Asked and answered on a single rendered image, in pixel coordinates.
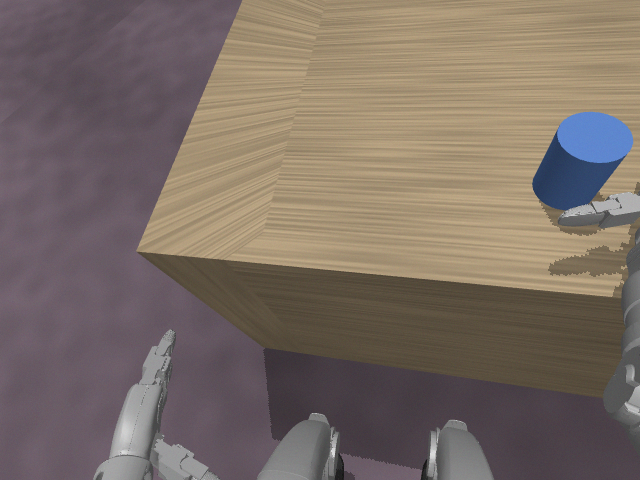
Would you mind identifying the can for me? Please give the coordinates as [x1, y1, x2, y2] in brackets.
[532, 112, 633, 210]

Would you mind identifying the left robot arm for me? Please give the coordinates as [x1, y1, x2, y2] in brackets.
[93, 455, 153, 480]

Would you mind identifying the right robot hand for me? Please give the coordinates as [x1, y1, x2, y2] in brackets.
[558, 190, 640, 229]

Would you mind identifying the left robot hand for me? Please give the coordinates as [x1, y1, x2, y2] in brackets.
[109, 329, 221, 480]

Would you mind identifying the right robot arm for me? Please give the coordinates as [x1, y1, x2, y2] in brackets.
[603, 227, 640, 457]

